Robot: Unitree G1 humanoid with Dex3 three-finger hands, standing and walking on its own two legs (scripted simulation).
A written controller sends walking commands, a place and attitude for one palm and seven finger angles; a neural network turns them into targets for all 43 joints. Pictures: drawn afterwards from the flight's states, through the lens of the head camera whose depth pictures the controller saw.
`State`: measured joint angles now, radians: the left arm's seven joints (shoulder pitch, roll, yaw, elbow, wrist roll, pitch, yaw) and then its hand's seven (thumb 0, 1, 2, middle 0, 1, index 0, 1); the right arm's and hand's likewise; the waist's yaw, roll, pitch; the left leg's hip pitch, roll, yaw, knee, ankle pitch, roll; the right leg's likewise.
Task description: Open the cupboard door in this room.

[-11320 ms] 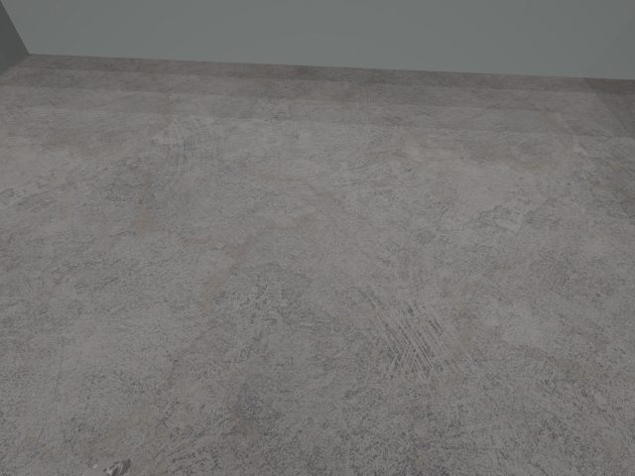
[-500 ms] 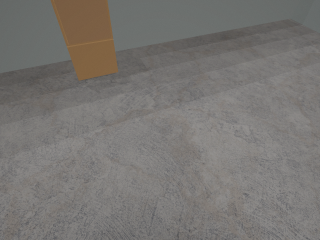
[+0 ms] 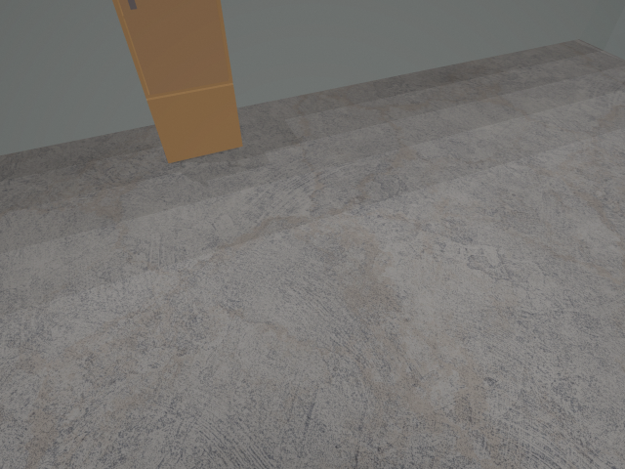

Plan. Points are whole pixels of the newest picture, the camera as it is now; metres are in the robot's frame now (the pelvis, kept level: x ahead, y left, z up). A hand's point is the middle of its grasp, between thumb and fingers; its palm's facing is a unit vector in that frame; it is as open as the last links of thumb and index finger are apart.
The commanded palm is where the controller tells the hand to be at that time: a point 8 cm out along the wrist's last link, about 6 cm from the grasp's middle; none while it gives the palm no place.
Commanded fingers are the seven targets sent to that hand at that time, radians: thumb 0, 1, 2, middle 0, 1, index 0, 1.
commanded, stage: stand and wait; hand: left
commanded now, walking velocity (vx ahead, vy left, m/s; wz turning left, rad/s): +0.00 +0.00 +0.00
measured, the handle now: out of the picture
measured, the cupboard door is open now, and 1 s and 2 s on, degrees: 0 0 0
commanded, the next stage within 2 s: turn or walk to find it in 0.30 s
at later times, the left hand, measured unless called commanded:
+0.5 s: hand out of the picture -0.02 +0.16 -0.18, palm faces +0.10 -0.98 -0.17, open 7.4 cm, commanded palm none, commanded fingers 0.00 0.90 0.90 -0.20 -0.30 -0.20 -0.30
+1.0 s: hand out of the picture +0.00 +0.17 -0.17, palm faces +0.13 -0.97 -0.22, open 7.4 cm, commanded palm none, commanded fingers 0.00 0.90 0.90 -0.20 -0.30 -0.20 -0.30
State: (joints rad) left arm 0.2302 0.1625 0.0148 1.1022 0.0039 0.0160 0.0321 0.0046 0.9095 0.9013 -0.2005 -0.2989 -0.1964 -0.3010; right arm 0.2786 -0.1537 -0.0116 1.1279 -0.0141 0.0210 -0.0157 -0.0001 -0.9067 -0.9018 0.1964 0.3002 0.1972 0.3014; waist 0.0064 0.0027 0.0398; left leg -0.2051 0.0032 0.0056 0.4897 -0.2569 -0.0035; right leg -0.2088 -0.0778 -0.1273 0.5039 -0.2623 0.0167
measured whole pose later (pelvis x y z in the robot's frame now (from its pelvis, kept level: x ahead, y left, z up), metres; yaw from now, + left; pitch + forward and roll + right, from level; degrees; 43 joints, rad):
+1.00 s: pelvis +0.00 -0.01 +0.00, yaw +6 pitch -1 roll +0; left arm 0.24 0.16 0.00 1.10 0.00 0.00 0.03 0.00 0.90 0.90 -0.20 -0.30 -0.20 -0.30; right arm 0.23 -0.19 -0.01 1.08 -0.01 0.00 -0.02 0.00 -0.91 -0.90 0.20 0.30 0.20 0.30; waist 0.00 0.02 0.02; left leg -0.23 -0.03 -0.09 0.47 -0.21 -0.02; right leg -0.17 -0.02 -0.07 0.49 -0.30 -0.01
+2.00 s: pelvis -0.01 -0.01 +0.00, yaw +15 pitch -1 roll +0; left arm 0.22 0.18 0.02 1.05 0.01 0.01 0.03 0.00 0.90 0.90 -0.20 -0.30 -0.20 -0.30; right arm 0.24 -0.21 -0.04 1.07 -0.02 0.04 -0.01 0.00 -0.90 -0.90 0.20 0.30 0.20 0.30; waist -0.01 0.02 0.02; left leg -0.32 0.00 -0.03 0.66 -0.31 -0.02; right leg -0.16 -0.03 -0.09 0.52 -0.36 -0.01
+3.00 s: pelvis -0.04 -0.05 -0.01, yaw +33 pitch +0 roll +1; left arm 0.16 0.19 0.03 0.92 0.01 0.01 0.02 0.00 0.90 0.90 -0.20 -0.30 -0.20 -0.30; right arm 0.23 -0.24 -0.08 0.99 -0.03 0.07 0.01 0.00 -0.90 -0.90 0.20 0.30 0.20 0.30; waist -0.02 0.05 0.05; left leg -0.48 -0.05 -0.10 0.82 -0.39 -0.02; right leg -0.24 -0.04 -0.06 0.58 -0.33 -0.01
